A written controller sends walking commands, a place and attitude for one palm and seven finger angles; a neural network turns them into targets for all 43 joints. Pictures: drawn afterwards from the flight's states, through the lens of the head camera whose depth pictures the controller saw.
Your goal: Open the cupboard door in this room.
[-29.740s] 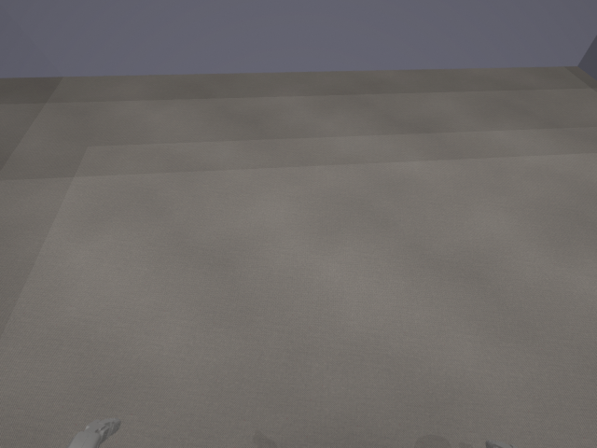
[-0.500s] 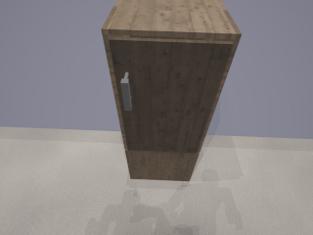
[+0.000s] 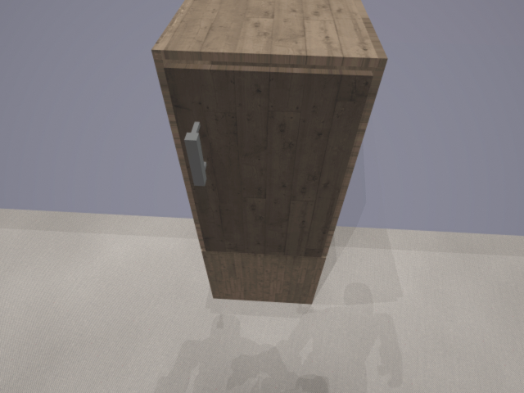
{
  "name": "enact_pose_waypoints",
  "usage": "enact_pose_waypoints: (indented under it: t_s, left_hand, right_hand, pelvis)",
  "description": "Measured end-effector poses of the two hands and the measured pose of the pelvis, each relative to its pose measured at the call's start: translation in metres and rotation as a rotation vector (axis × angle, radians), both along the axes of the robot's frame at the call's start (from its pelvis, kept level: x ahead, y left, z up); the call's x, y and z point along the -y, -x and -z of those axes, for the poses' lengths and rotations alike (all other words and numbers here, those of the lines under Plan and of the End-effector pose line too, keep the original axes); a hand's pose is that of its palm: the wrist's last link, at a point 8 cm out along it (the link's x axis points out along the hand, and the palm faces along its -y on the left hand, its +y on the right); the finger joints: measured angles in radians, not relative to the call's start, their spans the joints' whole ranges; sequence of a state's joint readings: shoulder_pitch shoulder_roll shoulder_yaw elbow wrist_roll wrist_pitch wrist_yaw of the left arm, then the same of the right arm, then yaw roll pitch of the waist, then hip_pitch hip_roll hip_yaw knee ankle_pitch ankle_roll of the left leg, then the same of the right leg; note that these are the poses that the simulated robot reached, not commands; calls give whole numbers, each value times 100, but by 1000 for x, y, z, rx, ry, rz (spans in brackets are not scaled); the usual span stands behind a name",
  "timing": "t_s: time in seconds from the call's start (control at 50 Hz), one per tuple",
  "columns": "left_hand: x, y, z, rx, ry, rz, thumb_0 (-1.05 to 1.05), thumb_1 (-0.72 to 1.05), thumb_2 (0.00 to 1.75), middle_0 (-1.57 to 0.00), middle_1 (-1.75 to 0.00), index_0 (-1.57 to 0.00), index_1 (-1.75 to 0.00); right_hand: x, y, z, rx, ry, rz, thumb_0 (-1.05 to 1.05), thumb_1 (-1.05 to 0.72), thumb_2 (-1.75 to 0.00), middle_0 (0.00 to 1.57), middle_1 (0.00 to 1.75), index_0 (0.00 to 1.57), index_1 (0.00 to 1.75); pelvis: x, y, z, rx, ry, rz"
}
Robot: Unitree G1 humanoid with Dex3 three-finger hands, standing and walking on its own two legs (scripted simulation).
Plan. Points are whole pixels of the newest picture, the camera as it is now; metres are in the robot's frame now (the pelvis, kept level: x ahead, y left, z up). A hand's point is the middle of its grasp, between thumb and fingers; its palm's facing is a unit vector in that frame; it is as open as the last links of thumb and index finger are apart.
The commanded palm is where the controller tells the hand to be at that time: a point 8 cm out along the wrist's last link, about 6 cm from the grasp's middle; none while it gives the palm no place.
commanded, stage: come to a stop and stand still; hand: left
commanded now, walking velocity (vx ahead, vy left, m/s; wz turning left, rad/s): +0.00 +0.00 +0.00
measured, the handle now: (198, 154) +0.55 +0.17 +0.05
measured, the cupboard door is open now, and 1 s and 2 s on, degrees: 0 0 0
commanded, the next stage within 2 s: look again from close up in 0.34 s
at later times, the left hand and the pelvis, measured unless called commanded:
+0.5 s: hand out of the picture +0.08 +0.21 -0.16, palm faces -0.02 -0.95 -0.31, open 7.3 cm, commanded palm none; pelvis +0.02 -0.02 +0.00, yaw +0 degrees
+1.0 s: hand out of the picture +0.08 +0.21 -0.16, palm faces -0.01 -0.95 -0.31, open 7.3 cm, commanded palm +0.12 +0.25 -0.08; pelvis +0.03 -0.02 +0.00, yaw +0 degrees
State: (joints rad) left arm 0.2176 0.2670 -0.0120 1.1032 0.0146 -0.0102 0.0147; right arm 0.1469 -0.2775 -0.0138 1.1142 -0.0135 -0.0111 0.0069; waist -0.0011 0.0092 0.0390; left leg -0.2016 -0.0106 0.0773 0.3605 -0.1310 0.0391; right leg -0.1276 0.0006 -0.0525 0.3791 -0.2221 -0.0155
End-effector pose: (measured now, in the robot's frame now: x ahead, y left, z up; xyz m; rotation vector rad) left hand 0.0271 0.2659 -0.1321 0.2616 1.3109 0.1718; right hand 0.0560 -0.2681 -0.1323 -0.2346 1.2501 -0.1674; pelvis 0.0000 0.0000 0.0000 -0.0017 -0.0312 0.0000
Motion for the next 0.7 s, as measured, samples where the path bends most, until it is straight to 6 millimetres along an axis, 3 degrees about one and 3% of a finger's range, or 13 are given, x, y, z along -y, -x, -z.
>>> enact_pose_waypoints:
  t_s: [0.36,0.7]
  left_hand:
    - [7,-45,-8,79,-19,23,0,91,90,-20,-30,-21,-30]
    - [9,-48,-9,49,-25,11,0,91,90,-20,-30,-21,-30]
  right_hand:
    - [21,-13,-3,-2,19,-2,0,-91,-90,20,30,20,30]
    - [26,-25,-3,-13,23,-15,0,-91,-90,20,30,20,30]
  pelvis:
    - [14,-12,-1,0,-3,1]
    - [19,-23,-2,-5,-6,-1]
